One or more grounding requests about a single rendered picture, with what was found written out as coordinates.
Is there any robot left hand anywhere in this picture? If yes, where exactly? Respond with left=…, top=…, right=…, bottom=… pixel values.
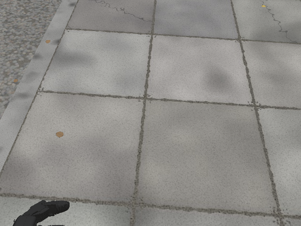
left=12, top=200, right=70, bottom=226

